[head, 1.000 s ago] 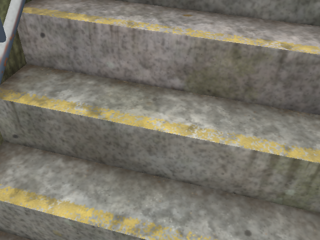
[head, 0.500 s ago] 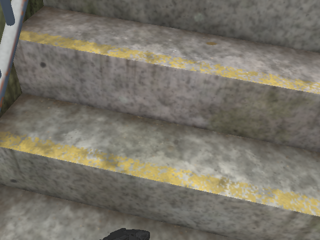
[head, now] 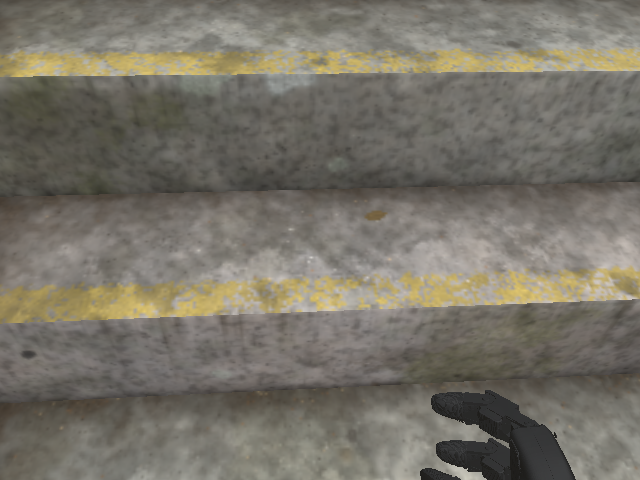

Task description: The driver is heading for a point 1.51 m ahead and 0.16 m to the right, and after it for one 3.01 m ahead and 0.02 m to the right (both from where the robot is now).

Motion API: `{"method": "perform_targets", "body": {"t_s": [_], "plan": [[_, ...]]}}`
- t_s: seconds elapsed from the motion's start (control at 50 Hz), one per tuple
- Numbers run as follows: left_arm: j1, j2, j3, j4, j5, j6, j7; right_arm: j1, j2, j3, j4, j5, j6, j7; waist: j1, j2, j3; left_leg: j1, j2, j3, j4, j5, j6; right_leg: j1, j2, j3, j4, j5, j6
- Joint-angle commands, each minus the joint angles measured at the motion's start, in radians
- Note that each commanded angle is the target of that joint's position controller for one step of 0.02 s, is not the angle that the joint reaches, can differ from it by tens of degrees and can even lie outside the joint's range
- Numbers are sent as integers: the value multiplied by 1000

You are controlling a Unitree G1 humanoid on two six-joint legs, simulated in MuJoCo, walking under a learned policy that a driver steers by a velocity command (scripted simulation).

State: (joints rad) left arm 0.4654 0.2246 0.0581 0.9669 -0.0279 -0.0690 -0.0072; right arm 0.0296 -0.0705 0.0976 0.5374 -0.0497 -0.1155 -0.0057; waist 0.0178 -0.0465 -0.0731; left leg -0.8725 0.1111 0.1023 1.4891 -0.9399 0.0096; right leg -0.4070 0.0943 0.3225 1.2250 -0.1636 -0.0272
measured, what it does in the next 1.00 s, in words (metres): climbs, turning right: right foot 0.21 m higher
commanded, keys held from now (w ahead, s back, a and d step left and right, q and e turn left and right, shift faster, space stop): w+e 0.54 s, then w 0.16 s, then w+q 0.30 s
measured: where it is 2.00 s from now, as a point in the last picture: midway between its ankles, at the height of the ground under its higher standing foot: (384, 86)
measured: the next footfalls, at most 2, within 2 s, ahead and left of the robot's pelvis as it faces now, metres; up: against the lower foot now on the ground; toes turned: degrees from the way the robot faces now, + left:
right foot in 0.52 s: +0.31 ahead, -0.16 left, +0.21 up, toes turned -23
left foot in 1.04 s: +0.55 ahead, -0.02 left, +0.42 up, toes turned -18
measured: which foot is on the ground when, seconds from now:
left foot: down 0.00-0.58, up 0.60-1.00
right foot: up 0.00-0.50, down 0.52-1.00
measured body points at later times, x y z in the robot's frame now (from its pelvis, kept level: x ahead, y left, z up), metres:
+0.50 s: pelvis +0.18 -0.01 +0.15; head +0.19 -0.01 +0.60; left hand +0.41 +0.17 +0.07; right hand +0.21 -0.28 +0.03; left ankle +0.04 +0.12 -0.57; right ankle +0.25 -0.14 -0.33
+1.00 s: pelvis +0.41 -0.08 +0.37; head +0.38 -0.07 +0.82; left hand +0.60 +0.09 +0.27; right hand +0.55 -0.34 +0.34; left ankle +0.49 +0.02 -0.06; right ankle +0.28 -0.15 -0.36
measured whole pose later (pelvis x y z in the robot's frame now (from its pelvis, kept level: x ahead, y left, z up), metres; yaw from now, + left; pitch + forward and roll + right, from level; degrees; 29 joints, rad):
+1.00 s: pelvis +0.41 -0.08 +0.37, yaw -18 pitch +0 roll +1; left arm 0.31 0.21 -0.05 0.73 0.06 -0.08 0.04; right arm 0.12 -0.16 0.06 0.47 -0.01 0.01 0.01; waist -0.07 -0.02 -0.09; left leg -1.11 -0.09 0.00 2.08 -0.48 0.04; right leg -0.05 -0.06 -0.12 0.51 -0.41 -0.01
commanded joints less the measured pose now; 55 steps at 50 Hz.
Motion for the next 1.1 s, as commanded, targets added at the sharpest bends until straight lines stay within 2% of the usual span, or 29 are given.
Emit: {"method": "perform_targets", "body": {"t_s": [0.02,0.06,0.1,0.16,0.2,0.26,0.34,0.4,0.46,0.5,0.52,0.54,0.56,0.58,0.6,0.62,0.64,0.66,0.7,0.78,0.84,0.9,0.94,1.0,1.02,1.04,1.06,1.08,1.1], "plan": [[-261,-76,-35,-284,30,-31,-58,177,-180,-123,114,10,46,-23,0,164,-175,722,235,-634,-791,483,126,-622,2,-28,727,135,-24],[-223,7,-29,-320,26,23,-60,22,10,-82,159,-9,50,-29,86,139,-2,382,219,-377,-822,482,67,-542,-50,-151,858,104,-28],[-190,-13,-48,-325,10,72,-43,42,21,-70,228,-25,49,-11,134,96,104,228,247,-312,-897,401,77,-605,-43,-175,1055,85,-63],[-269,-35,-64,-393,27,103,-2,130,-93,-92,225,-27,73,-31,127,65,170,309,203,-73,-1033,589,52,-690,-23,-231,880,159,-58],[-302,15,-53,-416,52,95,17,129,-150,-98,184,-34,71,-51,128,67,158,326,172,27,-1098,660,64,-635,-18,-285,705,250,-21],[-311,65,-32,-437,35,103,33,216,-214,-107,169,-34,67,-56,80,77,111,639,208,12,-1143,793,120,-766,-32,-281,844,98,18],[-394,113,-19,-464,26,86,7,269,-288,-130,136,-20,63,-69,20,83,100,968,229,19,-1186,943,143,-850,-79,-343,674,-82,50],[-430,45,-47,-512,-14,71,-12,308,-287,-138,148,-19,77,-78,-5,203,147,1226,287,10,-1185,1171,155,-1095,-129,-285,839,-317,76],[-508,11,-78,-578,-29,69,-17,309,-323,-157,161,-27,103,-81,-19,213,214,1295,293,84,-1238,1297,119,-1203,-183,-333,824,-461,74],[-491,17,-108,-640,-10,67,-32,111,-353,-164,110,-13,132,-77,96,165,189,924,174,237,-1288,1523,81,-736,-210,-446,306,-408,24],[-352,114,-72,-599,-3,64,-37,36,-417,-176,73,-23,136,-72,155,105,54,775,154,255,-1222,1792,112,-308,-143,-503,119,-264,-8],[-267,170,-39,-579,-3,71,-26,194,-466,-189,116,4,143,-57,134,182,-90,831,169,164,-1036,2283,171,-89,40,-553,27,-610,-54],[-200,245,-11,-552,1,62,-23,224,-468,-191,113,34,132,-35,139,119,-156,882,161,140,-783,2433,126,22,61,-497,-145,-476,-110],[-16,249,3,-498,-4,52,-20,186,-468,-183,86,85,106,-22,225,69,-243,701,92,86,-465,1946,63,275,-31,-219,-364,-237,-219],[16,288,17,-433,-6,63,8,136,-323,-138,42,104,58,-6,167,-185,-303,416,-147,-8,-92,743,2,441,-188,276,-615,-228,-344],[87,239,1,-389,51,44,22,102,-248,-110,21,93,13,37,118,-249,-322,351,-162,-180,195,616,51,389,-228,389,-647,-147,-307],[121,175,-11,-365,69,22,16,-4,-199,-84,-34,64,0,57,117,-168,-260,267,-182,-238,304,512,91,300,-207,292,-584,-40,-225],[93,137,-7,-345,50,-10,7,-51,-176,-78,-67,34,-3,61,83,-21,-176,198,-173,-240,317,489,129,210,-206,270,-549,-41,-178],[-51,24,-44,-335,47,-63,-4,-50,-139,-60,-112,21,12,62,0,62,-28,97,-185,-237,474,422,138,24,-226,202,-496,-62,-162],[-66,38,-54,-338,73,-85,-4,58,-75,-28,-98,81,43,42,-58,74,17,-106,-179,-338,607,377,122,28,-325,80,-633,1,-136],[-240,53,-86,-341,121,-52,17,78,-201,-85,-68,45,92,-1,-123,-28,60,8,-261,-76,737,627,32,-172,-316,-141,-793,139,-157],[-91,91,-85,-276,99,-42,19,-28,-118,-66,-149,72,110,-17,-57,-68,173,-448,-226,-178,1048,380,5,196,-367,-180,-829,284,-125],[-127,111,-79,-283,108,-40,39,-32,-151,-67,-182,63,105,0,-93,-25,90,-388,-198,-153,854,339,12,314,-333,-288,-829,549,-97],[-390,239,-49,-370,67,-15,75,204,-275,-103,-122,1,135,12,-279,-9,-109,359,-186,52,31,581,37,46,-235,-502,-836,994,-73],[-339,341,-22,-364,44,-12,80,252,-250,-105,-124,-15,133,-1,-273,-107,-243,420,-197,-58,-99,208,83,218,-343,-401,-747,1382,-146],[-309,346,-10,-323,47,-5,61,345,-266,-123,-87,-8,144,4,-276,-209,-245,419,-260,21,-216,-148,93,369,-390,-364,-637,1659,-212],[-483,303,-9,-396,41,-1,45,550,-342,-155,-4,-10,126,8,-390,-47,-168,487,-200,-172,-591,300,192,387,-294,-389,-234,1532,-146],[-626,81,-70,-541,53,-33,14,628,-347,-139,162,-40,92,11,-288,423,20,617,-198,-416,-805,820,222,-65,-54,-363,123,220,-56],[-487,-33,-97,-593,28,-57,-24,448,-248,-115,140,-57,66,-7,-60,555,29,552,-137,-782,-920,856,315,-275,75,-171,448,-97,5]]}}
Over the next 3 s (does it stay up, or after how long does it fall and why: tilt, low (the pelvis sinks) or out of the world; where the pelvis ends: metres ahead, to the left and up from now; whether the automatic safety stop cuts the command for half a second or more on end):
stays up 1.22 0.00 1.11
